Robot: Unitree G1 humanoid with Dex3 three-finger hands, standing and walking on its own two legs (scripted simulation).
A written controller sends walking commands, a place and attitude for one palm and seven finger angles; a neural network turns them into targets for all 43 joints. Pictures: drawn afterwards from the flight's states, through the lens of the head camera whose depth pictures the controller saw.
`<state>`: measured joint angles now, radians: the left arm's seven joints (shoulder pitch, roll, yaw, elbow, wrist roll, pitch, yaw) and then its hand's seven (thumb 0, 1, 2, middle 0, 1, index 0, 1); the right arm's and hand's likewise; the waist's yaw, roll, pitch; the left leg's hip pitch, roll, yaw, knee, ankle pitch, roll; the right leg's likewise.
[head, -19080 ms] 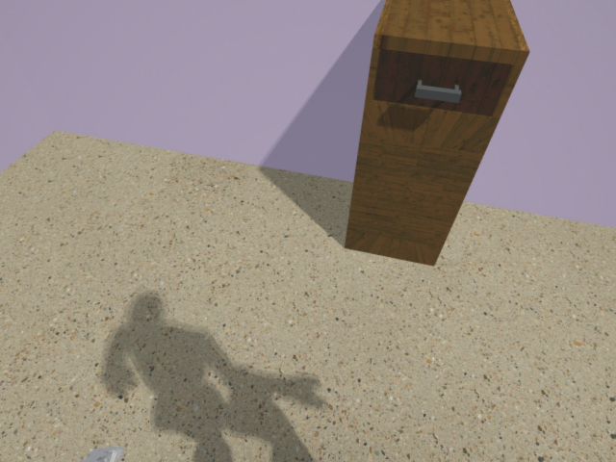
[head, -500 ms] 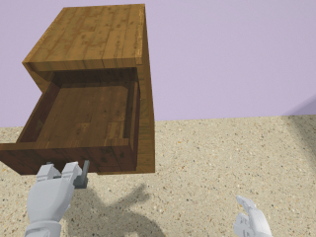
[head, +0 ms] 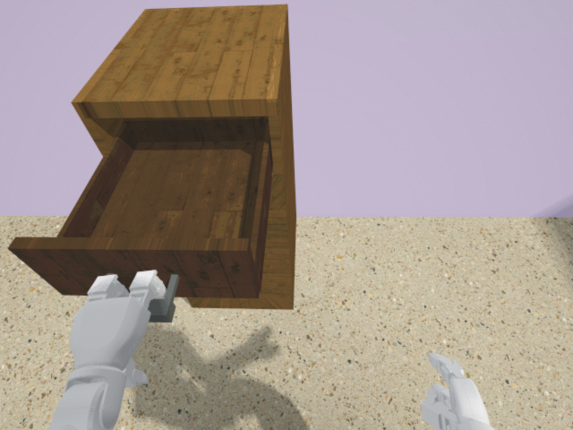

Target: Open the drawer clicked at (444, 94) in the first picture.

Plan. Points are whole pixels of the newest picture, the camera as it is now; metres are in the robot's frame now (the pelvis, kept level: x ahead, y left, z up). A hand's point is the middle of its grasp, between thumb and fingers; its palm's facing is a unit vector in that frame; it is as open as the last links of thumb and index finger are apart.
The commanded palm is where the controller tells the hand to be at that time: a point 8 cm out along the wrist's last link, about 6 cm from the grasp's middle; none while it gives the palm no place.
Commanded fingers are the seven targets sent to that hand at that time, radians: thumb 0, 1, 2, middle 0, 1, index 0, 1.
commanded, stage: lift the hand off the handle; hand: left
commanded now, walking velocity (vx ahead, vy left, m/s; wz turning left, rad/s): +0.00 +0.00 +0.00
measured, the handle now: (136, 295) +0.28 +0.26 +0.02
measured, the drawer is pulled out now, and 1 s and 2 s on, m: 0.30 0.30 0.30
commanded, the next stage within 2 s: draw the hand back to the body in 1.68 s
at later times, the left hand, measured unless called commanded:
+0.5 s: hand (133, 328) +0.24 +0.25 +0.01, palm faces +0.02 -0.04 -1.00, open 13.6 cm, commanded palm +0.22 +0.26 +0.07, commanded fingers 0.00 -0.50 0.30 -0.30 -1.20 -0.30 -1.20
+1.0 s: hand (114, 303) +0.24 +0.25 +0.08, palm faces +0.07 -0.05 -1.00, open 13.4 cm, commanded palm +0.21 +0.25 +0.14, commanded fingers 0.00 -0.50 0.30 -0.30 -1.20 -0.30 -1.20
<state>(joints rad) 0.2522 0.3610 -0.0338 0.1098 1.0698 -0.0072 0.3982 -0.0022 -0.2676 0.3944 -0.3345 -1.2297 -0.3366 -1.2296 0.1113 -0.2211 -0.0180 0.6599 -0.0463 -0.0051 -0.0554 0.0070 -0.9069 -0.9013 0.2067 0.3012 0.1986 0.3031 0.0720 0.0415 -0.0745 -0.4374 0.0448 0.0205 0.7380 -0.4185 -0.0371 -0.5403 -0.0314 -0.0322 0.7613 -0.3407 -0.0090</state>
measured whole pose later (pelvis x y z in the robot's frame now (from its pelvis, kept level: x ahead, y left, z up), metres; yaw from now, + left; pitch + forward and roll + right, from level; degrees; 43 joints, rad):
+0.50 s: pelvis -0.01 +0.00 +0.00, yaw +0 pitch +6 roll +1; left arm 0.13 0.37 -0.05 0.22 1.06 -0.01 0.39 0.00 -0.49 0.30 -0.33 -1.20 -0.36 -1.23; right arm 0.14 -0.23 -0.03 0.69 -0.03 -0.02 -0.08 0.01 -0.91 -0.90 0.21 0.30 0.20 0.30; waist 0.07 0.05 -0.06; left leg -0.43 0.04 0.02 0.71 -0.38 -0.04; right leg -0.53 -0.04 -0.03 0.74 -0.31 -0.01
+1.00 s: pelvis -0.01 +0.00 +0.02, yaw +0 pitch +1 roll +1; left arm 0.13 0.41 -0.07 0.02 1.00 0.04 0.23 0.00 -0.49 0.30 -0.33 -1.20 -0.39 -1.23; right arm 0.10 -0.23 0.00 0.68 -0.02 0.00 -0.07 0.01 -0.91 -0.90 0.21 0.30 0.20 0.30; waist 0.10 0.08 -0.02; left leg -0.23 0.03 0.02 0.53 -0.31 -0.03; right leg -0.34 -0.04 -0.04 0.57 -0.25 0.00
